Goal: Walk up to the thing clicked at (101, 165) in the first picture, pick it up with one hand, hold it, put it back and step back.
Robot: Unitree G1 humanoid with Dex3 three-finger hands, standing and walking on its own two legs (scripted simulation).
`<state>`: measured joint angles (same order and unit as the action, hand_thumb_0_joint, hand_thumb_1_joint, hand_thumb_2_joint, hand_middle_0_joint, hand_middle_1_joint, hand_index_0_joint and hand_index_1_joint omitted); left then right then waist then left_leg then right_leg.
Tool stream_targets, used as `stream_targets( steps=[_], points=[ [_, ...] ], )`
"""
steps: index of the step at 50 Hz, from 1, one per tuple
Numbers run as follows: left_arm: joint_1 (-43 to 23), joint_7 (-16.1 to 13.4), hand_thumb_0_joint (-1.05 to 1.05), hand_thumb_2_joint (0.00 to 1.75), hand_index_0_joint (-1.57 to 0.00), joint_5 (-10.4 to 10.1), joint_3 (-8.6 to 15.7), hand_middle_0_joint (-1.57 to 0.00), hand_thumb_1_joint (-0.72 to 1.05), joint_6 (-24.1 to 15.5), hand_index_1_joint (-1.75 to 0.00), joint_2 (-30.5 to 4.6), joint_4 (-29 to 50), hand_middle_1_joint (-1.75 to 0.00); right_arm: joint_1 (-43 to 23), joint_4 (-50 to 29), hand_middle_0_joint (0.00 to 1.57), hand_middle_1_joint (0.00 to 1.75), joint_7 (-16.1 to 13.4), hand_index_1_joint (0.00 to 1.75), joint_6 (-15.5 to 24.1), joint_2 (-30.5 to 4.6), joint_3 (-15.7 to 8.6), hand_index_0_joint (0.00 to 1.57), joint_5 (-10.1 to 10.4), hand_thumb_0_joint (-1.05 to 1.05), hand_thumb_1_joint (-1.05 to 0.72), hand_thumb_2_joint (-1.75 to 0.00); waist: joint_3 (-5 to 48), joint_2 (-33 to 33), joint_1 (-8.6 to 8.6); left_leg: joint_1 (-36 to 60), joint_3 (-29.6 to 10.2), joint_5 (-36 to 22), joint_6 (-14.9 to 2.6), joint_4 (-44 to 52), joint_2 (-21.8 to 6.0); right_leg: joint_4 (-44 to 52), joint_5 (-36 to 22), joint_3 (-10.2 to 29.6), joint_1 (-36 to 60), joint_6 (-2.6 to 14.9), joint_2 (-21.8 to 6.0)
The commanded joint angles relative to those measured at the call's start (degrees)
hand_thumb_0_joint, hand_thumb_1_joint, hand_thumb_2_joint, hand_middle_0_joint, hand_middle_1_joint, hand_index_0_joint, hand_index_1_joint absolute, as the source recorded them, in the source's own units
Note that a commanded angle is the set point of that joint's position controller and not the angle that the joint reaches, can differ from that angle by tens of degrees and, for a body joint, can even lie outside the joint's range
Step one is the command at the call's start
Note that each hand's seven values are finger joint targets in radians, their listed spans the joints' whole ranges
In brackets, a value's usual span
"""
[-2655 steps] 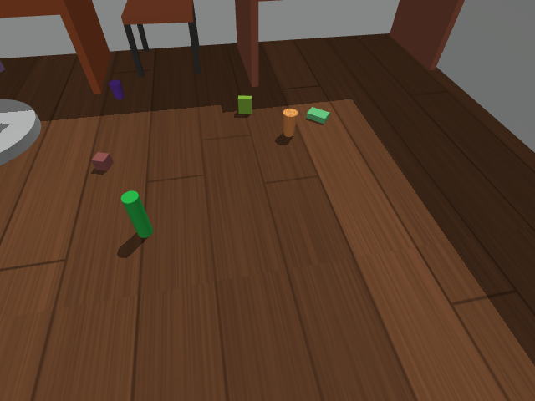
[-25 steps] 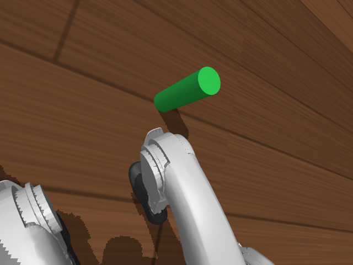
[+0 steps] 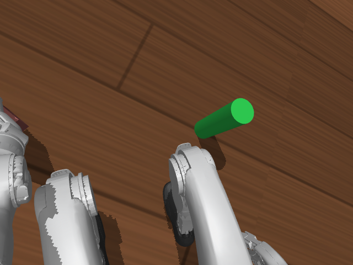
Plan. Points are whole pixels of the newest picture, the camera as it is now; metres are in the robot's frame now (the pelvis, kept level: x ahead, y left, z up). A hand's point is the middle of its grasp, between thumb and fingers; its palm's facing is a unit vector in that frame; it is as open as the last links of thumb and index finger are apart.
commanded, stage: settle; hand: left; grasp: from above
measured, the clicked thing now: out of the picture +0.45 +0.32 -0.22
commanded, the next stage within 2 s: lift in 0.10 s
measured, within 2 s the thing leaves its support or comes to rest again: neither
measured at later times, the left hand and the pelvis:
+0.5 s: hand out of the picture +0.44 +0.30 -0.11, palm faces -0.31 -0.30 -0.90, open 9.8 cm; pelvis +0.00 -0.01 +0.03, yaw +3 degrees
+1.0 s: hand out of the picture +0.37 +0.29 +0.06, palm faces -0.28 -0.30 -0.91, open 9.8 cm; pelvis +0.01 -0.01 +0.17, yaw +6 degrees
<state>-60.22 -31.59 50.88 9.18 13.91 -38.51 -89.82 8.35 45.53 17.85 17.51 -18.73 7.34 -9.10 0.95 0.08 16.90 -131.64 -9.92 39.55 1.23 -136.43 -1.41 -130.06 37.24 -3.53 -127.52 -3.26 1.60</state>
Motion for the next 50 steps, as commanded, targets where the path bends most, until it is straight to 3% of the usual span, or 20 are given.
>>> stream_targets(
  steps=[1, 4, 7, 8, 9, 12, 13, 18, 20, 23, 25, 29, 32, 34, 36, 38, 40, 42, 48, 50],
  points=[
    [-21.9, -2.6, 0.00, 0.86, -1.09, 1.0, -0.2, -1.12, 0.65, 0.3, -0.68, -12.5, 9.3, -0.65, 14.1, 1.6, 0.20, 0.30, -1.5, 0.30, 0.1, -15.2, -5.1, 0.20, 0.1, 0.00, -0.89, -0.90, 40.8, -20.3, 1.37, 29.2, 6.7, -8.3, -1.58, 15.4, 0.4, 13.3, -10.6, -5.7, 20.5, 5.08, 1.7],
    [-22.2, -2.1, 0.00, 0.87, -1.09, 0.8, -0.7, -1.13, 0.65, 0.6, -0.67, -11.0, 8.7, -0.64, 13.4, 1.8, 0.20, 0.30, -2.2, 0.30, -0.5, -14.3, -5.4, 0.20, 0.2, 0.00, -0.89, -0.90, 41.9, -20.0, 1.05, 28.9, 7.3, -8.9, -1.67, 15.3, 0.4, 13.2, -10.9, -5.3, 21.2, 5.09, 1.6],
    [-21.5, -1.9, 0.00, 0.88, -1.11, 1.2, 1.2, -1.14, 0.68, 0.8, -0.68, -12.8, 10.0, -0.64, 14.0, 2.2, 0.20, 0.30, -2.7, 0.30, -1.1, -14.1, -5.8, 0.20, 0.5, 0.00, -0.89, -0.90, 44.2, -18.9, -0.62, 28.6, 7.9, -10.2, -2.00, 15.0, 0.6, 13.2, -11.9, -4.6, 22.0, 4.96, 1.2],
    [-20.8, -1.2, 0.00, 0.89, -1.11, 1.3, 0.6, -1.14, 0.68, 1.1, -0.67, -12.3, 9.5, -0.64, 13.9, 2.4, 0.20, 0.30, -2.9, 0.30, -1.2, -13.7, -6.0, 0.20, 0.5, 0.00, -0.89, -0.90, 43.7, -18.6, -0.34, 29.2, 8.1, -10.2, -2.00, 15.2, 0.6, 13.8, -11.7, -4.4, 22.4, 4.88, 1.3],
    [-20.8, -0.7, 0.00, 0.81, -1.18, 1.2, 0.1, -1.18, 0.75, 1.1, -0.67, -11.4, 9.5, -0.67, 14.0, 2.7, 0.20, 0.30, -2.9, 0.30, -1.3, -13.4, -6.1, 0.20, 0.5, 0.00, -0.92, -0.91, 42.4, -18.5, -0.26, 28.6, 8.4, -10.0, -2.01, 15.5, 0.7, 14.0, -11.4, -4.2, 22.4, 4.89, 1.2],
    [-19.6, 0.6, 0.00, 0.83, -1.08, 0.6, 0.6, -1.08, 0.64, 1.7, -0.60, -11.1, 11.1, -0.57, 14.5, 2.7, 0.20, 0.30, -3.1, 0.30, -1.7, -13.3, -7.1, 0.20, 1.0, 0.00, -0.87, -0.89, 45.1, -18.2, -1.33, 30.4, 8.5, -11.5, -2.05, 16.3, 0.8, 14.2, -12.4, -4.0, 23.3, 4.96, 1.0],
    [-19.2, 1.0, 0.00, 0.75, -1.14, 0.5, 0.7, -1.14, 0.69, 2.0, -0.65, -11.1, 11.3, -0.64, 14.5, 2.6, 0.20, 0.30, -3.1, 0.30, -2.1, -13.2, -7.3, 0.20, 1.2, 0.00, -0.91, -0.91, 45.5, -17.8, -1.69, 30.4, 8.6, -11.7, -2.10, 16.6, 0.8, 14.6, -12.6, -3.9, 24.2, 4.95, 1.1],
    [-17.6, 3.7, 0.00, 0.70, -1.15, -0.5, -0.2, -1.16, 0.72, 2.6, -0.56, -9.0, 13.9, -0.55, 15.1, 2.5, 0.20, 0.30, -3.9, 0.30, -3.3, -11.9, -8.7, 0.20, 2.5, 0.00, -0.90, -0.90, 48.2, -15.6, -3.13, 29.2, 9.8, -11.9, -2.53, 17.2, 1.1, 16.7, -13.1, -2.6, 28.2, 4.74, 1.2],
    [-17.4, 4.5, 0.00, 0.69, -1.14, 0.1, 0.1, -1.15, 0.70, 2.0, -0.54, -10.4, 17.1, -0.52, 15.0, 2.3, 0.20, 0.30, -4.5, 0.30, -3.9, -11.8, -9.3, 0.20, 3.2, 0.00, -0.90, -0.90, 49.0, -16.2, -4.27, 30.2, 9.8, -11.5, -2.61, 18.4, 1.4, 17.4, -12.2, -2.5, 27.9, 4.93, 1.0],
    [-14.3, 6.4, 0.00, 0.67, -1.14, 1.2, -1.4, -1.16, 0.70, 1.7, -0.51, -8.8, 19.6, -0.49, 14.5, 1.5, 0.20, 0.30, -5.2, 0.30, -4.9, -11.4, -10.1, 0.20, 4.0, 0.00, -0.90, -0.90, 49.1, -14.9, -4.63, 31.8, 9.7, -10.6, -2.59, 20.5, 1.3, 18.8, -10.9, -2.7, 28.8, 5.07, 1.0],
    [-12.7, 6.7, 0.00, 0.69, -1.13, 1.0, -1.0, -1.15, 0.69, 1.7, -0.52, -8.8, 23.6, -0.50, 14.1, 1.0, 0.20, 0.30, -5.9, 0.30, -5.4, -11.2, -10.6, 0.20, 4.6, 0.00, -0.90, -0.90, 50.6, -14.4, -5.97, 34.4, 9.5, -10.8, -2.56, 22.0, 1.4, 19.9, -11.0, -2.7, 29.7, 5.15, 0.8],
    [-10.8, 7.2, 0.00, 0.71, -1.09, 1.0, -2.6, -1.12, 0.64, 3.4, -0.53, -5.3, 27.5, -0.50, 13.8, -0.1, 0.20, 0.30, -7.5, 0.30, -6.5, -10.8, -11.2, 0.20, 5.8, 0.00, -0.90, -0.90, 49.7, -14.7, -5.74, 38.5, 8.6, -10.8, -2.23, 26.3, 1.3, 22.7, -11.5, -2.9, 29.6, 5.34, 0.5],
    [-9.1, 7.6, 0.00, 0.71, -1.09, -0.5, -3.6, -1.11, 0.65, 4.5, -0.53, -3.5, 29.1, -0.50, 12.6, -0.7, 0.20, 0.30, -8.7, 0.30, -6.8, -9.8, -11.1, 0.20, 6.0, 0.00, -0.90, -0.90, 48.6, -12.3, -5.69, 38.1, 8.9, -9.1, -2.51, 28.5, 1.3, 26.2, -9.5, -2.3, 32.3, 5.07, 0.6],
    [-6.4, 8.2, 0.00, 0.68, -1.08, -1.3, -4.0, -1.11, 0.64, 5.3, -0.51, -2.9, 30.5, -0.48, 11.0, -1.0, 0.20, 0.30, -9.7, 0.30, -6.9, -9.7, -11.4, 0.20, 6.5, 0.00, -0.90, -0.90, 47.5, -12.1, -7.00, 39.9, 8.1, -6.6, -2.27, 31.1, 1.3, 27.8, -6.5, -2.2, 31.6, 5.25, 0.5],
    [-5.9, 9.1, 0.00, 0.66, -1.10, -1.6, -6.1, -1.13, 0.65, 5.8, -0.48, -0.6, 33.1, -0.45, 10.2, -1.6, 0.20, 0.30, -10.7, 0.30, -7.1, -9.1, -11.4, 0.20, 6.8, 0.00, -0.89, -0.90, 47.1, -12.9, -6.67, 42.4, 8.2, -5.4, -2.08, 33.4, 1.3, 30.2, -5.3, -1.8, 32.5, 5.33, 0.5],
    [-3.8, 9.2, 0.00, 0.66, -1.10, -2.2, -6.0, -1.13, 0.66, 6.7, -0.48, -0.9, 35.7, -0.45, 8.9, -2.1, 0.20, 0.30, -11.9, 0.30, -7.3, -8.9, -11.4, 0.20, 7.4, 0.00, -0.89, -0.90, 46.9, -11.6, -7.58, 43.8, 7.8, -4.2, -2.11, 35.6, 1.3, 32.5, -3.9, -1.4, 34.2, 5.27, 0.5],
    [-3.4, 9.9, 0.00, 0.66, -1.10, -2.6, -7.8, -1.14, 0.66, 7.7, -0.46, 0.9, 38.7, -0.43, 8.3, -2.5, 0.20, 0.30, -12.9, 0.30, -7.5, -8.5, -11.3, 0.20, 7.8, 0.00, -0.89, -0.90, 46.9, -12.3, -7.26, 47.7, 7.4, -4.5, -1.80, 38.6, 1.0, 34.3, -4.9, -1.4, 35.3, 5.32, 0.5],
    [-2.0, 9.7, 0.00, 0.67, -1.12, -3.1, -7.3, -1.15, 0.69, 9.0, -0.48, 0.0, 41.5, -0.45, 7.7, -3.3, 0.20, 0.30, -14.2, 0.30, -7.9, -8.2, -11.2, 0.20, 8.3, 0.00, -0.89, -0.90, 47.4, -11.9, -8.15, 49.9, 7.4, -5.2, -1.76, 41.2, 1.0, 36.8, -5.5, -1.2, 38.4, 5.25, 0.5],
    [2.2, 11.0, 0.00, 0.67, -1.13, -4.9, -10.1, -1.17, 0.70, 12.8, -0.46, 3.4, 46.6, -0.43, 4.5, -3.8, 0.20, 0.30, -17.6, 0.30, -8.7, -6.6, -10.3, 0.20, 9.6, 0.00, -0.89, -0.90, 45.1, -10.4, -8.99, 58.3, 7.6, -5.8, -1.56, 49.1, 0.7, 44.9, -6.1, -0.6, 46.6, 5.03, 0.5],
    [7.9, 11.8, 0.00, 0.61, -1.11, -4.8, -11.3, -1.14, 0.67, 13.7, -0.43, 4.5, 45.0, -0.40, 4.5, -3.7, 0.20, 0.30, -18.4, 0.30, -8.8, -5.6, -10.0, 0.20, 10.1, 0.00, -0.89, -0.90, 42.3, -7.8, -9.15, 59.3, 8.5, -6.8, -1.83, 50.9, 0.8, 48.0, -6.8, 0.0, 51.4, 4.78, 0.5]
  ],
)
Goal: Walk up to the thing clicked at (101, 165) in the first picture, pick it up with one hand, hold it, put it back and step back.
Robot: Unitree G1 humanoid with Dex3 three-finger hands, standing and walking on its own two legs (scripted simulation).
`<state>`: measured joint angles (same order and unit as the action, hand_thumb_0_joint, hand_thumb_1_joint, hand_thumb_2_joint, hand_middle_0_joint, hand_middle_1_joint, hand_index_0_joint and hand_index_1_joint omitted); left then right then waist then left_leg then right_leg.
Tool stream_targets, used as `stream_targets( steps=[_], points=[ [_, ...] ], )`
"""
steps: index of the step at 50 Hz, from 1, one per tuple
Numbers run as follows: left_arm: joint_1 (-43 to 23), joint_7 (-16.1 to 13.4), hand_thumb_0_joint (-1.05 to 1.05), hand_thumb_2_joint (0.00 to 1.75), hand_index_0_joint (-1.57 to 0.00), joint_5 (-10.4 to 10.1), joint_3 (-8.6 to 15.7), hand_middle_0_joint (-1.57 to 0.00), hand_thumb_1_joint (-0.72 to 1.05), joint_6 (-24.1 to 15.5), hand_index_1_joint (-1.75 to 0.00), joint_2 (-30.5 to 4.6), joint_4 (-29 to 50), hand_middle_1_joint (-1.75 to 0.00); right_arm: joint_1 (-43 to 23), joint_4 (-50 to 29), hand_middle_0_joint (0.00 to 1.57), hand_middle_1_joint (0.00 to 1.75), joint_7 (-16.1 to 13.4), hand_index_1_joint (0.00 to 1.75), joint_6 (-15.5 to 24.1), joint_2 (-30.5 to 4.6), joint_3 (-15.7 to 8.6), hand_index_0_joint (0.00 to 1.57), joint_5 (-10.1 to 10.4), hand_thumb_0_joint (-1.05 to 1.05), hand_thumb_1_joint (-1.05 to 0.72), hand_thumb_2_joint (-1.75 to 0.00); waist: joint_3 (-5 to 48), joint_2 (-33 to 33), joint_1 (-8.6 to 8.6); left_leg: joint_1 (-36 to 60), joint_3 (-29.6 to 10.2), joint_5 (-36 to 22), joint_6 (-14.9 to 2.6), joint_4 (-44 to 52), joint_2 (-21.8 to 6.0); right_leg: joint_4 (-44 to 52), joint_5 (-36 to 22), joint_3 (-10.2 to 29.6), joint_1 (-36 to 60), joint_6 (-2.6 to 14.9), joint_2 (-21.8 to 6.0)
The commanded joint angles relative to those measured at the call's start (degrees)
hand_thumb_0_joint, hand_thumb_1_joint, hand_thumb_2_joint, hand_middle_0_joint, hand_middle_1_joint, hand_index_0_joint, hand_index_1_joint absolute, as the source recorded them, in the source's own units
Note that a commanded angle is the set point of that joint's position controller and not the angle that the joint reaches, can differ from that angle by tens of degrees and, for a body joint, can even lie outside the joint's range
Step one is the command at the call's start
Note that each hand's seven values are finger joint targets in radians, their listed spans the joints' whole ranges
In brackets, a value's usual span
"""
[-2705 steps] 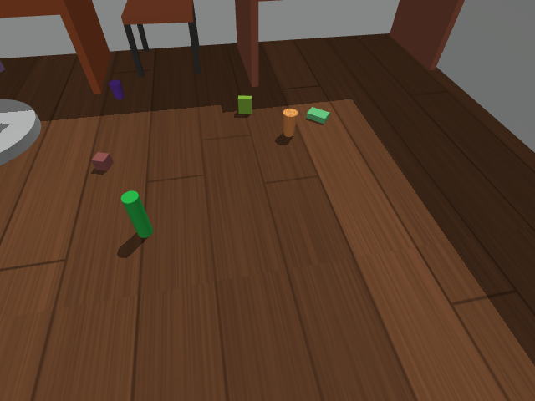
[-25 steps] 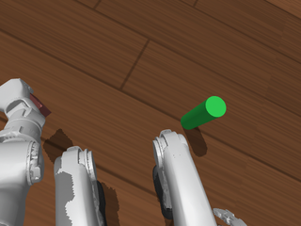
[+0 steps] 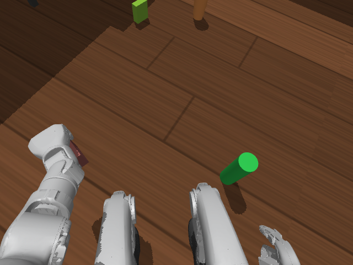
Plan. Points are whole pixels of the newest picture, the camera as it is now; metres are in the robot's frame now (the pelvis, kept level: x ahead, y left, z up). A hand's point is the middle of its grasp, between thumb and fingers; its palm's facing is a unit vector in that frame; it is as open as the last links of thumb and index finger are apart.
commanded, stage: lift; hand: left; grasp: from above
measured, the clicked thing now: (66, 157) +0.40 +0.26 -0.14
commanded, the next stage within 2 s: hold in 0.84 s
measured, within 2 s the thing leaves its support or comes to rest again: neither
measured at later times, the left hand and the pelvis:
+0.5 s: hand (31, 126) +0.39 +0.24 +0.08, palm faces -0.36 -0.29 -0.89, open 9.8 cm; pelvis +0.05 -0.01 +0.17, yaw +2 degrees
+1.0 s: hand (4, 96) +0.40 +0.23 +0.16, palm faces -0.36 -0.28 -0.89, open 9.8 cm; pelvis +0.08 +0.00 +0.24, yaw +2 degrees
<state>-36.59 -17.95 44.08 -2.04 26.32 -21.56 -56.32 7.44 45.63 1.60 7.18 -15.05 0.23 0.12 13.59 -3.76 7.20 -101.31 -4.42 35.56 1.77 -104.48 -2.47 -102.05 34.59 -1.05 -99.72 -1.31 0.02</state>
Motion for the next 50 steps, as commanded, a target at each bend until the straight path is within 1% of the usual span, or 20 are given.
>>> stream_targets(
  steps=[1, 2, 5, 8, 9, 11, 12, 14, 16, 18, 23, 28, 30, 31, 37, 38, 45, 46, 48, 50],
  points=[
    [-15.3, -1.6, 0.00, 0.62, -1.11, 1.9, 0.2, -1.14, 0.66, 1.6, -0.43, -13.5, 13.0, -0.39, 5.3, -3.7, 0.20, 0.30, -2.7, 0.30, 1.4, -9.2, -2.8, 0.20, 1.1, 0.00, -0.89, -0.90, 29.5, -3.7, -0.08, 30.3, 3.3, -3.5, -2.50, 19.9, 1.9, 21.6, -4.8, -2.1, 25.3, 2.75, 2.1],
    [-16.5, -1.3, 0.00, 0.62, -1.11, 1.2, -0.4, -1.15, 0.67, 1.5, -0.44, -12.5, 15.3, -0.40, 4.9, -4.0, 0.20, 0.30, -3.1, 0.30, 1.3, -9.0, -2.8, 0.20, 1.2, 0.00, -0.89, -0.90, 29.8, -5.0, -0.23, 31.9, 3.6, -4.2, -2.48, 21.2, 1.9, 22.7, -5.3, -1.9, 26.7, 2.85, 2.1],
    [-13.5, -1.0, 0.00, 0.62, -1.08, 1.0, -1.2, -1.11, 0.64, 2.4, -0.46, -11.9, 18.4, -0.43, 4.3, -4.1, 0.20, 0.30, -4.3, 0.30, 1.1, -8.2, -2.6, 0.20, 2.0, 0.00, -0.89, -0.90, 28.8, -4.3, -1.10, 37.6, 3.6, -5.8, -2.49, 26.0, 1.8, 27.4, -6.8, -1.6, 32.5, 2.70, 2.3],
    [-13.5, -0.9, 0.00, 0.60, -1.06, 0.8, -2.2, -1.09, 0.62, 2.9, -0.45, -10.2, 17.9, -0.43, 4.4, -3.0, 0.20, 0.30, -5.5, 0.30, 1.1, -7.8, -2.4, 0.20, 2.3, 0.00, -0.89, -0.90, 25.0, -3.8, -0.49, 42.6, 2.8, -6.6, -2.13, 31.1, 1.5, 31.2, -7.7, -1.6, 35.8, 2.75, 2.2],
    [-14.0, -1.0, 0.00, 0.62, -1.05, 0.8, -1.9, -1.07, 0.61, 3.1, -0.48, -10.9, 17.4, -0.45, 4.4, -2.8, 0.20, 0.30, -5.8, 0.30, 1.1, -7.9, -2.4, 0.20, 2.4, 0.00, -0.89, -0.90, 25.0, -3.5, -0.77, 44.3, 2.8, -7.6, -2.16, 32.2, 1.4, 32.6, -8.5, -1.6, 37.3, 2.72, 2.3],
    [-13.1, -1.0, 0.00, 0.61, -1.03, 0.5, -3.4, -1.05, 0.59, 3.2, -0.49, -8.4, 16.2, -0.46, 4.9, -2.3, 0.20, 0.30, -6.3, 0.30, 1.3, -7.2, -2.3, 0.20, 2.6, 0.00, -0.89, -0.90, 22.7, -2.4, -0.32, 46.4, 3.0, -9.1, -2.28, 34.6, 1.5, 35.4, -10.0, -1.6, 40.4, 2.55, 2.3],
    [-12.4, -1.1, 0.00, 0.62, -1.03, 0.4, -3.1, -1.05, 0.59, 3.4, -0.49, -9.1, 14.6, -0.46, 5.2, -1.9, 0.20, 0.30, -6.5, 0.30, 1.4, -7.2, -2.1, 0.20, 2.6, 0.00, -0.89, -0.90, 21.0, -1.7, -0.60, 46.8, 3.2, -9.3, -2.36, 35.8, 1.5, 37.0, -10.1, -1.3, 41.8, 2.45, 2.2],
    [-12.7, -0.7, 0.00, 0.58, -1.01, -0.2, -4.1, -1.03, 0.57, 3.2, -0.48, -7.0, 13.4, -0.46, 6.1, -1.2, 0.20, 0.30, -6.8, 0.30, 1.7, -7.0, -2.1, 0.20, 2.6, 0.00, -0.89, -0.90, 20.3, -1.4, -0.14, 49.4, 3.3, -11.5, -2.25, 38.1, 1.7, 39.2, -12.0, -1.1, 44.5, 2.35, 2.0],
    [-10.5, -0.1, 0.00, 0.60, -1.00, -0.1, -4.5, -1.01, 0.56, 3.1, -0.50, -6.9, 11.4, -0.49, 6.2, -1.9, 0.20, 0.30, -7.1, 0.30, 1.7, -6.8, -2.1, 0.20, 2.8, 0.00, -0.89, -0.90, 17.9, -0.4, -0.84, 51.7, 3.9, -13.0, -2.41, 40.6, 2.0, 42.5, -13.2, -1.0, 48.0, 2.16, 2.1],
    [-9.5, 0.2, 0.00, 0.57, -0.99, 0.1, -5.5, -1.01, 0.55, 2.7, -0.49, -5.1, 10.7, -0.47, 7.1, -2.0, 0.20, 0.30, -7.0, 0.30, 1.6, -6.5, -2.0, 0.20, 2.9, 0.00, -0.89, -0.90, 17.2, 0.6, -0.89, 53.9, 4.3, -15.8, -2.45, 42.9, 2.4, 44.6, -16.2, -1.0, 51.4, 2.03, 1.9],
    [-8.9, -0.1, 0.00, 0.67, -1.05, 0.9, -5.1, -1.06, 0.66, 1.8, -0.57, -5.6, 9.6, -0.56, 8.7, -2.5, 0.20, 0.30, -6.9, 0.30, 1.3, -6.5, -2.0, 0.20, 2.5, 0.00, -0.88, -0.90, 14.8, -0.3, -2.17, 60.8, 4.7, -20.8, -2.20, 49.0, 2.7, 49.8, -20.8, -1.0, 58.1, 1.97, 1.8],
    [-9.6, 0.0, 0.00, 0.72, -1.03, 1.2, -4.9, -1.05, 0.63, 0.7, -0.58, -5.5, 11.0, -0.56, 9.9, -2.4, 0.20, 0.30, -6.7, 0.30, 1.1, -6.5, -2.2, 0.20, 2.3, 0.00, -0.88, -0.90, 14.5, -0.7, -2.08, 66.7, 4.7, -26.7, -2.11, 53.0, 2.7, 53.2, -27.0, -0.5, 64.1, 1.73, 1.5],
    [-8.6, 0.0, 0.00, 0.72, -1.01, 1.8, -4.6, -1.03, 0.60, 0.3, -0.58, -6.5, 11.3, -0.55, 10.0, -2.7, 0.20, 0.30, -6.6, 0.30, 0.8, -6.7, -2.3, 0.20, 2.4, 0.00, -0.88, -0.89, 13.9, 0.0, -2.45, 68.9, 4.8, -27.6, -2.14, 54.8, 2.7, 55.0, -27.8, -0.5, 65.9, 1.65, 1.4],
    [-9.3, 0.1, 0.00, 0.73, -1.02, 1.7, -5.3, -1.05, 0.61, 0.1, -0.55, -5.0, 12.0, -0.53, 10.0, -2.8, 0.20, 0.30, -6.6, 0.30, 0.8, -6.6, -2.4, 0.20, 2.3, 0.00, -0.88, -0.89, 13.7, -0.3, -2.17, 69.9, 4.8, -28.0, -2.07, 55.7, 2.8, 55.8, -28.2, -0.4, 66.7, 1.64, 1.3],
    [-8.3, 0.2, 0.00, 0.69, -0.98, 1.4, -5.7, -1.00, 0.56, 0.2, -0.55, -4.5, 11.4, -0.52, 9.9, -2.8, 0.20, 0.30, -6.2, 0.30, 0.6, -7.0, -2.4, 0.20, 2.6, 0.00, -0.87, -0.89, 12.0, 2.6, -2.65, 74.4, 4.9, -29.7, -2.19, 60.9, 2.9, 60.7, -30.4, -0.4, 72.3, 1.26, 1.2],
    [-9.0, 0.2, 0.00, 0.69, -0.97, 1.3, -5.4, -0.99, 0.55, 0.2, -0.54, -5.2, 11.5, -0.52, 9.7, -3.0, 0.20, 0.30, -6.1, 0.30, 0.6, -7.0, -2.5, 0.20, 2.7, 0.00, -0.87, -0.89, 11.7, 1.1, -2.92, 75.3, 5.4, -29.9, -2.06, 61.4, 3.0, 61.3, -30.4, -0.4, 72.6, 1.33, 1.1],
    [-8.2, 0.9, 0.00, 0.70, -0.97, 1.9, -6.6, -1.00, 0.55, 0.1, -0.55, -2.9, 9.3, -0.53, 9.0, -3.4, 0.20, 0.30, -4.8, 0.30, 0.5, -7.1, -2.7, 0.20, 2.5, 0.00, -0.88, -0.89, 9.1, 1.6, -3.64, 79.9, 5.3, -32.5, -1.62, 65.8, 2.8, 64.2, -31.3, -1.0, 74.8, 1.56, 1.5],
    [-8.7, 1.1, 0.00, 0.70, -0.97, 1.9, -6.8, -0.99, 0.54, 0.2, -0.56, -2.4, 9.4, -0.54, 9.0, -3.6, 0.20, 0.30, -4.6, 0.30, 0.5, -7.2, -2.7, 0.20, 2.6, 0.00, -0.88, -0.89, 8.3, 2.3, -3.27, 79.6, 5.5, -32.5, -1.74, 66.2, 3.0, 64.7, -31.8, -0.7, 75.8, 1.49, 1.3],
    [-8.6, 1.0, 0.00, 0.68, -0.98, 1.8, -6.2, -1.01, 0.54, 0.4, -0.53, -3.4, 10.1, -0.49, 8.5, -3.9, 0.20, 0.30, -4.2, 0.30, 0.5, -7.3, -2.8, 0.20, 2.6, 0.00, -0.88, -0.89, 8.6, 1.9, -3.83, 80.4, 5.9, -32.8, -1.71, 67.0, 3.3, 65.4, -32.5, -0.5, 77.2, 1.38, 1.2],
    [-10.3, 1.4, 0.00, 0.66, -0.98, 2.4, -7.5, -1.02, 0.55, 0.6, -0.51, -1.8, 10.8, -0.47, 8.0, -4.3, 0.20, 0.30, -3.8, 0.30, 0.4, -7.1, -2.7, 0.20, 2.5, 0.00, -0.88, -0.89, 7.5, 1.6, -3.31, 81.5, 5.9, -32.6, -1.56, 67.9, 3.1, 66.1, -31.8, -0.7, 76.8, 1.49, 1.3]
  ],
)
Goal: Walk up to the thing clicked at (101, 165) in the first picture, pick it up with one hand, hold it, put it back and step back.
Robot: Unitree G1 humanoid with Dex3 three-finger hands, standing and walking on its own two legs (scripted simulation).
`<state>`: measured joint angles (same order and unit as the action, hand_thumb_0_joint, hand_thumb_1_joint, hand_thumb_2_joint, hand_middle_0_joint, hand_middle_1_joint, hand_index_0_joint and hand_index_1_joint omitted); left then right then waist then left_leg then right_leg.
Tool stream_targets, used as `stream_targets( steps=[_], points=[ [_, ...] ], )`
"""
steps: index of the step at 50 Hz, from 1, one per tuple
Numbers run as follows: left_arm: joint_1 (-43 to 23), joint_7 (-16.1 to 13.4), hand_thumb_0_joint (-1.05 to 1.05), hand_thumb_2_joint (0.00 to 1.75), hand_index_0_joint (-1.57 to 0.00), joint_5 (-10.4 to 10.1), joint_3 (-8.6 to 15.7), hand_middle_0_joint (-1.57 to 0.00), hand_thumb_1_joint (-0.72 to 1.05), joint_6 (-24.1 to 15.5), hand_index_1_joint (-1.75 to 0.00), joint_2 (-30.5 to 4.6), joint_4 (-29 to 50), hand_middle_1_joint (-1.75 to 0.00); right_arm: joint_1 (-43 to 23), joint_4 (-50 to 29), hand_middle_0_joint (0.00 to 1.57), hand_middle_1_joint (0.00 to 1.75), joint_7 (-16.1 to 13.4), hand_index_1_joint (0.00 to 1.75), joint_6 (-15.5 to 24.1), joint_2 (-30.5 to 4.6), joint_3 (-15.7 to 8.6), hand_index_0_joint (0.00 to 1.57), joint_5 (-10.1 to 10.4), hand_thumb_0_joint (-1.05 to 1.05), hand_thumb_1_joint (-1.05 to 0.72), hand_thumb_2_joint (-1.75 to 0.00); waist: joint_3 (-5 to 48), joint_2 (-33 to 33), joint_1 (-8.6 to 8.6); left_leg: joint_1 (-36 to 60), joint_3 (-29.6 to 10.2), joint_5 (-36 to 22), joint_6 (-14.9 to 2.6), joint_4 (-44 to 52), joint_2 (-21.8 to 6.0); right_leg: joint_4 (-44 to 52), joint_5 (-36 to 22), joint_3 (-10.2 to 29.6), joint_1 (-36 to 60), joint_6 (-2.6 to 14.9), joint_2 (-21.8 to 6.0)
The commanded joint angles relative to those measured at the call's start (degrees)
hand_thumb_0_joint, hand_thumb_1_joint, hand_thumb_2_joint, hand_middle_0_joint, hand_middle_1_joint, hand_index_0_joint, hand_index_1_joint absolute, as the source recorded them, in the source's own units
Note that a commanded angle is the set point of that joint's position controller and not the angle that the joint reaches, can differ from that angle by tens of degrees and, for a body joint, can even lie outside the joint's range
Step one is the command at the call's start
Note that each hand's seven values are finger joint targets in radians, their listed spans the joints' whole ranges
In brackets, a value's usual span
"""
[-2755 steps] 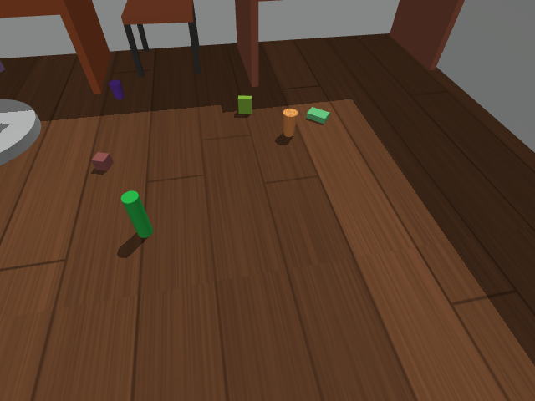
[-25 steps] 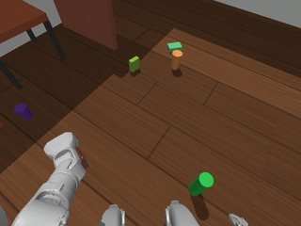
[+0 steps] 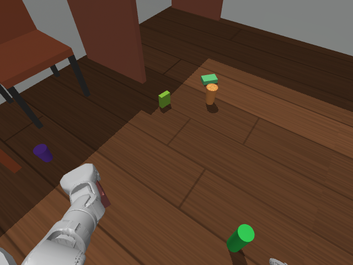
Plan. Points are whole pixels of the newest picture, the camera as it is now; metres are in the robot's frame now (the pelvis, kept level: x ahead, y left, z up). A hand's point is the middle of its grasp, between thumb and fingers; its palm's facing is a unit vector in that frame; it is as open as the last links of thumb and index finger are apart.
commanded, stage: hold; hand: left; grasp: from above
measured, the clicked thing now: (91, 197) +0.33 +0.23 -0.11
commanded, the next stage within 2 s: crouch in 1.84 s
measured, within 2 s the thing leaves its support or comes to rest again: neither
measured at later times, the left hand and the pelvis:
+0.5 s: hand (86, 191) +0.31 +0.22 -0.04, palm faces -0.35 -0.26 -0.90, open 9.7 cm; pelvis +0.00 +0.00 +0.02, yaw +0 degrees
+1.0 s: hand (86, 195) +0.30 +0.21 -0.03, palm faces -0.33 -0.28 -0.90, open 9.7 cm; pelvis -0.01 +0.00 +0.02, yaw +0 degrees
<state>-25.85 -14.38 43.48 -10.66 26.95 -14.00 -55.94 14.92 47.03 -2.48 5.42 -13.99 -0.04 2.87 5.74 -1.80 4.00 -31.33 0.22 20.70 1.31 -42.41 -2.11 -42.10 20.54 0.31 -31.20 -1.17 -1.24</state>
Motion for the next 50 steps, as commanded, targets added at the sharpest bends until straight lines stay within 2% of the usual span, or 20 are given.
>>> stream_targets(
  steps=[1, 7, 8, 11, 13, 15, 17, 19, 21, 24, 27, 28, 30, 31, 34, 37, 41, 43, 47, 50],
  points=[
    [-20.3, -2.3, 0.00, 0.64, -0.98, 3.4, 1.5, -1.02, 0.54, 0.2, -0.49, -10.1, 10.0, -0.45, 0.5, -5.9, 0.20, 0.30, 0.5, 0.30, 2.2, -8.5, -2.5, 0.20, -0.3, 0.00, -0.88, -0.89, 15.5, 0.4, -0.35, 12.1, 1.1, -18.0, -1.16, 6.2, 2.7, 6.4, -17.8, -2.2, 8.8, 1.40, 2.6],
    [-21.2, -2.0, 0.00, 0.63, -0.95, 3.3, 1.1, -0.99, 0.52, 1.3, -0.51, -9.3, 11.2, -0.49, -0.8, -6.5, 0.20, 0.30, 1.6, 0.30, 2.2, -8.4, -2.3, 0.20, -0.4, 0.00, -0.88, -0.89, 14.4, 0.1, -0.99, 13.3, 1.4, -18.3, -1.13, 8.3, 2.8, 8.0, -18.1, -2.0, 11.2, 1.47, 2.5],
    [-21.0, -2.1, 0.00, 0.63, -0.97, 3.2, 1.7, -1.00, 0.54, 1.5, -0.51, -10.2, 11.5, -0.48, -1.1, -6.7, 0.20, 0.30, 1.7, 0.30, 2.3, -8.5, -2.4, 0.20, -0.3, 0.00, -0.88, -0.89, 14.4, 0.3, -1.33, 13.6, 1.3, -18.0, -1.02, 8.8, 2.7, 8.0, -17.7, -2.1, 11.6, 1.46, 2.6],
    [-21.9, -1.8, 0.00, 0.63, -0.95, 3.2, 0.3, -0.98, 0.52, 2.2, -0.51, -8.6, 13.0, -0.48, -1.8, -7.2, 0.20, 0.30, 2.0, 0.30, 2.2, -8.5, -2.2, 0.20, -0.2, 0.00, -0.88, -0.89, 14.8, 1.4, -1.36, 15.0, 1.2, -18.7, -1.30, 9.3, 2.8, 9.1, -18.9, -1.9, 13.0, 1.17, 2.4],
    [-21.7, -1.8, 0.00, 0.60, -0.95, 2.8, 1.2, -0.98, 0.52, 2.7, -0.49, -9.9, 13.4, -0.46, -2.1, -7.2, 0.20, 0.30, 2.3, 0.30, 2.4, -8.4, -2.2, 0.20, -0.1, 0.00, -0.88, -0.89, 14.6, 0.9, -1.82, 14.1, 1.8, -18.4, -1.54, 9.7, 3.1, 9.6, -19.2, -1.5, 14.4, 1.10, 2.3],
    [-21.6, -1.1, 0.00, 0.63, -0.94, 3.1, 0.0, -0.97, 0.49, 3.2, -0.52, -8.0, 13.5, -0.48, -2.4, -7.2, 0.20, 0.30, 2.6, 0.30, 2.3, -8.3, -2.1, 0.20, -0.2, 0.00, -0.89, -0.90, 14.1, 0.5, -1.63, 15.4, 1.7, -18.6, -1.37, 10.5, 2.9, 9.9, -18.9, -1.7, 14.0, 1.31, 2.3],
    [-21.5, -1.1, 0.00, 0.64, -0.94, 2.9, 0.6, -0.97, 0.49, 3.5, -0.51, -9.2, 14.3, -0.47, -2.8, -7.5, 0.20, 0.30, 2.7, 0.30, 2.2, -8.5, -2.2, 0.20, -0.2, 0.00, -0.89, -0.90, 14.5, 1.4, -1.99, 16.1, 1.6, -19.4, -1.53, 10.7, 2.8, 10.4, -19.7, -1.7, 15.1, 1.11, 2.4],
    [-21.1, -0.8, 0.00, 0.64, -0.92, 2.9, -0.1, -0.96, 0.47, 3.8, -0.51, -8.1, 14.8, -0.46, -3.1, -7.7, 0.20, 0.30, 3.0, 0.30, 2.4, -8.3, -1.9, 0.20, -0.3, 0.00, -0.89, -0.90, 13.7, 1.5, -1.66, 16.2, 1.6, -19.1, -1.53, 11.2, 2.9, 10.5, -19.5, -1.8, 15.3, 1.11, 2.3],
    [-20.6, -0.5, 0.00, 0.63, -0.91, 3.3, 0.7, -0.95, 0.46, 4.0, -0.52, -9.6, 14.3, -0.48, -3.2, -7.5, 0.20, 0.30, 3.1, 0.30, 2.3, -8.4, -2.1, 0.20, -0.2, 0.00, -0.89, -0.90, 13.4, 0.6, -2.25, 16.0, 1.5, -19.1, -1.37, 11.7, 2.9, 10.9, -19.0, -1.7, 15.4, 1.24, 2.4],
    [-21.2, -0.1, 0.00, 0.63, -0.93, 3.1, -0.2, -0.97, 0.49, 4.2, -0.51, -8.1, 15.3, -0.47, -3.7, -7.8, 0.20, 0.30, 3.4, 0.30, 2.4, -8.1, -1.9, 0.20, -0.3, 0.00, -0.89, -0.90, 13.0, 0.8, -2.27, 16.6, 1.4, -18.7, -1.41, 12.4, 2.7, 11.4, -18.5, -1.8, 15.7, 1.34, 2.5],
    [-20.9, -0.1, 0.00, 0.64, -0.93, 3.1, 0.4, -0.96, 0.49, 4.6, -0.54, -9.4, 16.2, -0.51, -4.3, -8.4, 0.20, 0.30, 3.5, 0.30, 2.4, -8.2, -1.8, 0.20, -0.2, 0.00, -0.89, -0.90, 13.1, 1.6, -2.76, 16.5, 1.6, -18.4, -1.69, 12.7, 3.0, 12.0, -18.9, -1.5, 17.0, 1.05, 2.3],
    [-19.3, 0.0, 0.00, 0.63, -0.93, 2.8, -0.2, -0.96, 0.49, 5.0, -0.53, -8.0, 14.5, -0.50, -4.7, -8.4, 0.20, 0.30, 3.6, 0.30, 2.5, -8.0, -1.6, 0.20, -0.3, 0.00, -0.89, -0.90, 11.4, 2.4, -2.43, 16.1, 1.6, -17.2, -1.71, 13.0, 3.1, 12.4, -17.6, -1.6, 16.7, 1.04, 2.2],
    [-21.8, -0.1, 0.00, 0.65, -0.93, 3.0, 0.1, -0.97, 0.49, 5.0, -0.53, -8.9, 18.0, -0.50, -5.3, -8.5, 0.20, 0.30, 3.6, 0.30, 2.5, -8.0, -1.7, 0.20, -0.1, 0.00, -0.89, -0.90, 14.2, 0.6, -2.82, 17.8, 1.8, -17.6, -1.59, 13.2, 3.0, 12.5, -18.0, -1.3, 17.3, 1.06, 2.2],
    [-19.7, 0.1, 0.00, 0.65, -0.92, 3.3, -0.4, -0.96, 0.48, 5.5, -0.53, -7.9, 15.2, -0.50, -5.1, -8.2, 0.20, 0.30, 3.6, 0.30, 2.6, -8.0, -1.6, 0.20, -0.2, 0.00, -0.89, -0.90, 12.5, 2.5, -2.44, 17.0, 1.5, -17.7, -1.69, 13.3, 2.9, 12.5, -17.9, -1.4, 16.8, 1.02, 2.3],
    [-20.8, 0.2, 0.00, 0.65, -0.93, 2.9, 0.3, -0.97, 0.50, 5.6, -0.54, -9.1, 18.0, -0.51, -5.6, -8.5, 0.20, 0.30, 3.7, 0.30, 2.8, -8.0, -1.7, 0.20, -0.2, 0.00, -0.89, -0.90, 13.1, 0.4, -3.37, 17.5, 1.4, -17.4, -1.32, 13.7, 2.8, 12.7, -17.1, -1.4, 17.1, 1.26, 2.4],
    [-19.8, 0.4, 0.00, 0.63, -0.94, 3.1, -0.7, -0.97, 0.52, 6.2, -0.55, -7.6, 17.7, -0.52, -6.2, -8.6, 0.20, 0.30, 3.8, 0.30, 2.9, -7.9, -1.5, 0.20, -0.2, 0.00, -0.89, -0.90, 12.0, 1.8, -2.76, 17.4, 1.5, -16.8, -1.61, 13.8, 2.9, 13.1, -17.0, -1.2, 16.9, 1.02, 2.3],
    [-19.5, 0.7, 0.00, 0.63, -0.93, 2.6, -0.2, -0.96, 0.50, 6.8, -0.53, -8.9, 20.0, -0.50, -7.4, -9.1, 0.20, 0.30, 3.8, 0.30, 2.9, -8.0, -1.3, 0.20, -0.1, 0.00, -0.89, -0.90, 12.1, 2.1, -3.56, 17.7, 1.9, -15.8, -1.94, 14.1, 3.2, 13.9, -16.3, -1.0, 18.0, 0.78, 1.9],
    [-19.5, 1.0, 0.00, 0.65, -0.93, 3.1, -1.1, -0.97, 0.49, 7.3, -0.52, -7.3, 20.2, -0.48, -7.6, -8.8, 0.20, 0.30, 3.9, 0.30, 2.9, -7.9, -1.2, 0.20, -0.1, 0.00, -0.89, -0.90, 12.6, 1.8, -2.87, 18.6, 1.7, -17.2, -1.85, 14.0, 3.1, 13.5, -17.6, -1.1, 17.8, 0.84, 2.0],
    [-19.4, 1.5, 0.00, 0.64, -0.95, 3.1, -0.6, -0.99, 0.53, 7.9, -0.52, -9.0, 22.0, -0.48, -8.2, -9.3, 0.20, 0.30, 4.0, 0.30, 2.9, -7.9, -1.0, 0.20, 0.0, 0.00, -0.89, -0.90, 11.4, 1.8, -3.57, 18.1, 1.6, -16.4, -1.98, 14.3, 3.1, 14.0, -16.7, -1.2, 18.1, 0.84, 2.0],
    [-19.0, 2.0, 0.00, 0.65, -0.96, 3.3, -1.1, -1.00, 0.54, 8.5, -0.52, -8.4, 22.4, -0.49, -8.9, -9.5, 0.20, 0.30, 3.9, 0.30, 2.8, -7.5, -0.8, 0.20, 0.0, 0.00, -0.89, -0.90, 11.9, 2.1, -3.64, 18.3, 1.6, -16.7, -2.05, 14.1, 3.3, 14.2, -17.1, -1.1, 18.4, 0.64, 1.9]
  ],
)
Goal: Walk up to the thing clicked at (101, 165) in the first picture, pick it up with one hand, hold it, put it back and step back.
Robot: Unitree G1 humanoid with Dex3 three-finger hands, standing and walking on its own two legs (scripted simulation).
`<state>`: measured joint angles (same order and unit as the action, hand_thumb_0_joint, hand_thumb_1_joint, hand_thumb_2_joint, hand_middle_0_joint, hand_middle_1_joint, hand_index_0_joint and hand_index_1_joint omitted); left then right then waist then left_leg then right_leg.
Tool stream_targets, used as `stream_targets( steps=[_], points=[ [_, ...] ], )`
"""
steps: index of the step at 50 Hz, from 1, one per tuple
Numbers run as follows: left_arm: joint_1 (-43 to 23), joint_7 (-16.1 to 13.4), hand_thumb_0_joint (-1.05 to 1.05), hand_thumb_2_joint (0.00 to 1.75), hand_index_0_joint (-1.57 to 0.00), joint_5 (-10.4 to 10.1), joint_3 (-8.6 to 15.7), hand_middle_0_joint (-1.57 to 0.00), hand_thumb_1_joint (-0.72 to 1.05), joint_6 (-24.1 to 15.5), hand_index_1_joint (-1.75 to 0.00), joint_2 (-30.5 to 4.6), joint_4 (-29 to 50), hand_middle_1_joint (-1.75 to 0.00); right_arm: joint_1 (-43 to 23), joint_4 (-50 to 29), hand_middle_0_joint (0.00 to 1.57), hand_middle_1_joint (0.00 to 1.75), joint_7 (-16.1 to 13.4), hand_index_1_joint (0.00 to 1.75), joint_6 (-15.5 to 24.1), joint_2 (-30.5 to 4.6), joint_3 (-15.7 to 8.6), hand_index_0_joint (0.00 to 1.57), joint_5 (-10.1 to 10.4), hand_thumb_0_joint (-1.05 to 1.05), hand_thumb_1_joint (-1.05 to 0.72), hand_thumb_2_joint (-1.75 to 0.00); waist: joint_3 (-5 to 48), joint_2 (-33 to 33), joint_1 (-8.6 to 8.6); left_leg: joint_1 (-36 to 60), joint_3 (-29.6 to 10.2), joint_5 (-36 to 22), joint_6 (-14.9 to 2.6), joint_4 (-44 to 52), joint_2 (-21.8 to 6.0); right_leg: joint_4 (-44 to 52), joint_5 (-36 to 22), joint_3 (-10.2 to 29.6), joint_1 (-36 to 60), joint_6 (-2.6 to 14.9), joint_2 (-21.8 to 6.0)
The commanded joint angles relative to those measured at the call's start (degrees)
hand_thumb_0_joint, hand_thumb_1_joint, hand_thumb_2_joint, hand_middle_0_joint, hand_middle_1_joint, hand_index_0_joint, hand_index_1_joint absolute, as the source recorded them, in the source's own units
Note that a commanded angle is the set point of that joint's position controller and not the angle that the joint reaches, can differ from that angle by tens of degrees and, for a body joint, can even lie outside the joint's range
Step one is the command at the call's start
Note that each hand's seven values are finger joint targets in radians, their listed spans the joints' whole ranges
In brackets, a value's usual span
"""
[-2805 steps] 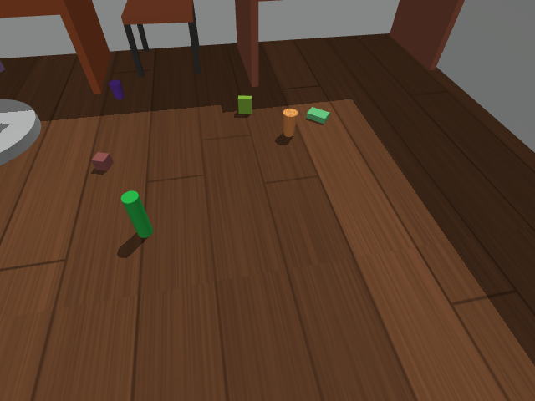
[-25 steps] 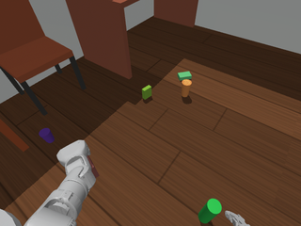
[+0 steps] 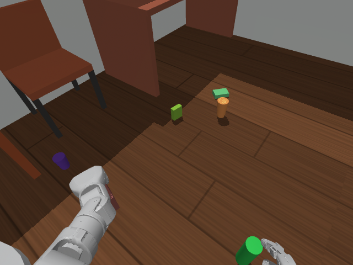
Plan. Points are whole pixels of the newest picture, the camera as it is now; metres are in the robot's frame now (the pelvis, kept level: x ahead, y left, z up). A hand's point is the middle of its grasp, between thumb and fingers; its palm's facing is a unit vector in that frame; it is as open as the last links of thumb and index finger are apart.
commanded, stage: hold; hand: left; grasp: from above
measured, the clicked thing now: (100, 200) +0.31 +0.23 -0.09
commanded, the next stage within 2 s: crouch in 0.84 s
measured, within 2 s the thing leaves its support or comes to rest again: neither
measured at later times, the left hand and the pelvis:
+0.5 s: hand (94, 197) +0.30 +0.23 -0.05, palm faces -0.33 -0.27 -0.90, open 9.7 cm; pelvis +0.00 +0.00 +0.00, yaw +0 degrees
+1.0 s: hand (96, 196) +0.30 +0.22 -0.05, palm faces -0.33 -0.27 -0.90, open 9.7 cm; pelvis +0.00 +0.01 +0.00, yaw +0 degrees
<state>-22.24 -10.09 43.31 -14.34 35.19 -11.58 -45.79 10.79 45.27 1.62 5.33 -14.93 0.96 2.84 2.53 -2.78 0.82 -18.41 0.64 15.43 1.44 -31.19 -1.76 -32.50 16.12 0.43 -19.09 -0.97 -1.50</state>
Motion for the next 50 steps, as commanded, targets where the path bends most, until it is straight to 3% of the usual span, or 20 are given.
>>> stream_targets(
  steps=[1, 2, 7, 10, 12, 14, 16, 19, 20, 23, 26, 29, 30, 35, 37, 39, 45, 47, 48, 50],
  points=[
    [-21.6, -2.1, 0.00, 0.62, -0.97, 3.6, 2.7, -1.01, 0.54, 0.6, -0.50, -10.9, 11.9, -0.46, -4.8, -7.6, 0.20, 0.30, -0.1, 0.30, 2.9, -6.8, -1.8, 0.20, 0.0, 0.00, -0.89, -0.90, 14.8, 3.0, -0.35, 5.6, 1.1, -11.4, -2.24, 3.1, 2.9, 4.5, -12.7, -1.1, 6.4, 0.54, 2.2],
    [-21.8, -2.0, 0.00, 0.62, -0.97, 3.5, 3.1, -1.02, 0.55, 0.6, -0.50, -11.6, 13.3, -0.46, -5.0, -7.7, 0.20, 0.30, -0.1, 0.30, 3.0, -6.7, -1.9, 0.20, 0.1, 0.00, -0.89, -0.90, 15.6, 2.3, -1.15, 5.8, 1.1, -11.7, -1.99, 3.3, 2.8, 4.2, -12.5, -1.3, 6.8, 0.72, 2.3],
    [-23.2, -1.4, 0.00, 0.66, -0.96, 3.5, 2.6, -1.00, 0.54, 1.0, -0.54, -11.1, 13.9, -0.50, -4.9, -8.1, 0.20, 0.30, 0.0, 0.30, 3.1, -6.7, -2.0, 0.20, 0.1, 0.00, -0.89, -0.90, 14.9, 1.4, -0.60, 6.0, 1.2, -11.3, -1.97, 3.3, 2.7, 4.6, -12.2, -1.3, 5.9, 0.78, 2.4],
    [-19.7, -0.9, 0.00, 0.61, -0.97, 3.7, 1.7, -1.02, 0.54, 1.4, -0.49, -9.6, 11.1, -0.45, -5.5, -8.4, 0.20, 0.30, 0.0, 0.30, 3.3, -6.7, -1.6, 0.20, 0.1, 0.00, -0.89, -0.90, 12.9, 4.5, -0.05, 5.3, 1.0, -10.4, -2.34, 3.3, 2.8, 4.9, -11.4, -1.2, 5.7, 0.54, 2.2],
    [-22.3, -1.0, 0.00, 0.65, -0.99, 3.6, 2.7, -1.03, 0.56, 0.8, -0.53, -11.7, 13.7, -0.48, -5.3, -8.5, 0.20, 0.30, -0.1, 0.30, 3.4, -6.6, -1.8, 0.20, 0.0, 0.00, -0.89, -0.90, 14.2, 2.0, -0.82, 5.9, 1.0, -11.0, -1.96, 3.5, 2.5, 4.6, -11.4, -1.6, 6.1, 0.82, 2.4],
    [-19.5, -0.9, 0.00, 0.66, -0.99, 3.9, 1.7, -1.03, 0.55, 0.8, -0.52, -9.7, 13.1, -0.48, -5.7, -8.9, 0.20, 0.30, 0.0, 0.30, 3.4, -6.5, -1.6, 0.20, 0.0, 0.00, -0.90, -0.90, 13.4, 3.5, -0.62, 5.7, 0.9, -10.7, -2.18, 3.4, 2.8, 5.0, -11.5, -1.5, 6.0, 0.67, 2.3],
    [-22.7, -1.2, 0.00, 0.67, -1.00, 4.2, 3.0, -1.05, 0.59, 0.5, -0.54, -12.0, 15.8, -0.49, -5.7, -8.8, 0.20, 0.30, -0.1, 0.30, 3.5, -6.6, -1.8, 0.20, 0.1, 0.00, -0.89, -0.90, 16.0, 1.7, -0.75, 6.4, 1.1, -10.9, -1.98, 3.2, 2.9, 4.8, -11.6, -1.2, 6.7, 0.67, 2.2],
    [-22.5, -1.5, 0.00, 0.65, -1.01, 4.5, 2.3, -1.05, 0.60, 0.9, -0.53, -11.4, 14.7, -0.49, -5.6, -8.4, 0.20, 0.30, -0.3, 0.30, 3.6, -6.6, -1.7, 0.20, 0.1, 0.00, -0.89, -0.90, 14.5, 2.3, -0.20, 6.3, 0.9, -10.3, -1.88, 3.2, 2.6, 4.8, -11.0, -1.3, 5.7, 0.72, 2.4],
    [-22.8, -1.5, 0.00, 0.66, -1.02, 4.5, 2.6, -1.06, 0.60, 0.9, -0.52, -12.0, 15.8, -0.48, -5.7, -8.4, 0.20, 0.30, -0.3, 0.30, 3.5, -6.5, -1.7, 0.20, 0.2, 0.00, -0.89, -0.90, 15.5, 1.1, -0.87, 6.9, 1.0, -11.3, -1.79, 3.3, 2.6, 4.7, -11.8, -1.4, 6.3, 0.85, 2.4],
    [-20.8, -0.9, 0.00, 0.67, -1.01, 4.2, 1.0, -1.06, 0.59, 1.5, -0.53, -9.1, 13.0, -0.49, -5.7, -8.0, 0.20, 0.30, -0.3, 0.30, 3.7, -6.6, -1.7, 0.20, 0.2, 0.00, -0.89, -0.90, 14.6, 3.4, -0.23, 6.7, 0.6, -12.8, -1.89, 2.9, 2.4, 4.2, -13.3, -1.6, 6.5, 0.74, 2.6],
    [-21.8, -0.7, 0.00, 0.69, -1.01, 4.0, 2.0, -1.06, 0.60, 1.3, -0.55, -11.0, 12.5, -0.50, -5.4, -8.0, 0.20, 0.30, -0.2, 0.30, 3.8, -6.6, -1.8, 0.20, 0.1, 0.00, -0.89, -0.90, 14.5, 2.8, -0.79, 6.1, 0.6, -13.0, -1.76, 3.0, 2.4, 4.4, -13.2, -1.9, 6.6, 0.87, 2.7],
    [-20.0, -0.6, 0.00, 0.68, -1.02, 3.8, 2.1, -1.06, 0.61, 1.3, -0.55, -10.3, 9.8, -0.52, -4.8, -7.8, 0.20, 0.30, 0.2, 0.30, 3.8, -6.7, -1.9, 0.20, -0.1, 0.00, -0.90, -0.90, 13.9, 2.9, -0.62, 5.5, 0.8, -13.0, -1.81, 2.9, 2.4, 4.2, -13.2, -1.9, 6.7, 1.03, 2.6],
    [-22.6, -0.7, 0.00, 0.68, -1.04, 3.7, 2.4, -1.08, 0.63, 0.9, -0.56, -11.0, 14.2, -0.52, -5.0, -8.2, 0.20, 0.30, 0.2, 0.30, 3.9, -6.6, -2.1, 0.20, -0.1, 0.00, -0.90, -0.90, 15.6, 1.1, -1.37, 6.6, 0.9, -13.7, -1.67, 3.0, 2.4, 4.2, -13.8, -2.0, 7.1, 1.07, 2.6],
    [-22.1, -1.2, 0.00, 0.67, -1.03, 4.4, 2.3, -1.07, 0.62, 0.6, -0.56, -10.5, 10.9, -0.52, -4.1, -7.9, 0.20, 0.30, 0.3, 0.30, 3.8, -6.8, -2.2, 0.20, -0.2, 0.00, -0.90, -0.90, 14.7, 2.9, -0.25, 6.3, 0.7, -14.8, -1.72, 2.6, 2.2, 4.0, -14.9, -1.9, 6.7, 0.98, 2.8],
    [-22.8, -1.6, 0.00, 0.70, -1.03, 4.2, 3.1, -1.07, 0.62, 0.5, -0.57, -11.5, 13.0, -0.53, -4.2, -8.1, 0.20, 0.30, 0.3, 0.30, 3.8, -6.7, -2.2, 0.20, -0.1, 0.00, -0.90, -0.90, 16.2, 1.5, -0.96, 6.7, 1.0, -15.2, -1.68, 2.4, 2.5, 4.0, -15.6, -1.7, 7.6, 0.92, 2.5],
    [-22.3, -1.7, 0.00, 0.71, -1.02, 4.3, 1.6, -1.07, 0.61, 0.6, -0.57, -9.2, 12.0, -0.53, -4.3, -7.8, 0.20, 0.30, 0.4, 0.30, 3.9, -6.7, -2.1, 0.20, -0.1, 0.00, -0.90, -0.90, 15.5, 2.3, -0.06, 6.6, 0.8, -15.0, -1.60, 2.5, 2.2, 3.8, -15.3, -1.7, 6.7, 0.97, 2.7],
    [-21.4, -2.3, 0.00, 0.69, -1.00, 3.9, 1.6, -1.04, 0.58, 1.3, -0.57, -8.6, 11.2, -0.53, -4.3, -7.6, 0.20, 0.30, 0.6, 0.30, 3.9, -6.8, -2.3, 0.20, -0.2, 0.00, -0.90, -0.90, 15.1, 2.5, -0.48, 6.3, 0.8, -14.5, -1.57, 2.7, 2.1, 4.1, -14.5, -1.9, 6.9, 1.10, 2.8],
    [-22.9, -2.7, 0.00, 0.72, -1.01, 3.8, 2.4, -1.04, 0.60, 1.4, -0.60, -10.0, 11.9, -0.56, -4.3, -7.6, 0.20, 0.30, 0.6, 0.30, 3.8, -7.0, -2.3, 0.20, -0.2, 0.00, -0.90, -0.91, 15.3, 1.4, -0.66, 6.7, 1.0, -13.9, -1.53, 2.8, 2.1, 4.2, -14.0, -1.9, 6.9, 1.18, 2.7],
    [-22.0, -2.7, 0.00, 0.66, -0.93, 3.7, 2.1, -0.96, 0.52, 1.6, -0.55, -9.4, 12.0, -0.54, -4.6, -7.8, 0.20, 0.30, 0.6, 0.30, 3.9, -6.9, -2.3, 0.20, -0.2, 0.00, -0.84, -0.88, 14.9, 1.6, -0.82, 6.4, 0.9, -14.0, -1.45, 2.8, 2.1, 4.2, -14.0, -1.9, 6.6, 1.18, 2.8],
    [-20.2, -2.6, 0.00, 0.53, -0.97, 3.9, 2.0, -0.96, 0.56, 1.7, -0.50, -9.1, 9.2, -0.51, -4.1, -7.6, 0.20, 0.30, 0.8, 0.30, 3.8, -6.9, -2.3, 0.20, -0.3, 0.00, -0.86, -0.89, 13.5, 3.7, -0.32, 5.2, 1.0, -13.1, -1.87, 2.7, 2.3, 4.5, -13.6, -1.9, 6.5, 0.97, 2.6]
  ],
)
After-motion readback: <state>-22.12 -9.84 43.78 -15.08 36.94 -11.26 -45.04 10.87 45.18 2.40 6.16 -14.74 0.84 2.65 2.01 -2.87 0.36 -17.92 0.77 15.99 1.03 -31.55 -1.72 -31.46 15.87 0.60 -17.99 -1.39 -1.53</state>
